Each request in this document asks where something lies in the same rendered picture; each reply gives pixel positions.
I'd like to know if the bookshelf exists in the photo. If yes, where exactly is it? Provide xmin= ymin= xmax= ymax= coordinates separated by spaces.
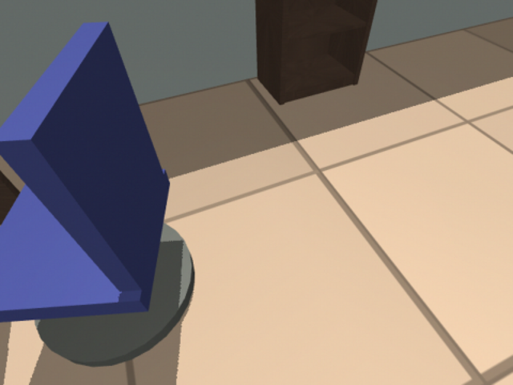
xmin=256 ymin=0 xmax=378 ymax=105

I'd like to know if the office chair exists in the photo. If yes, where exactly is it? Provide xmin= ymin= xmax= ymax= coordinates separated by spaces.
xmin=0 ymin=22 xmax=195 ymax=367

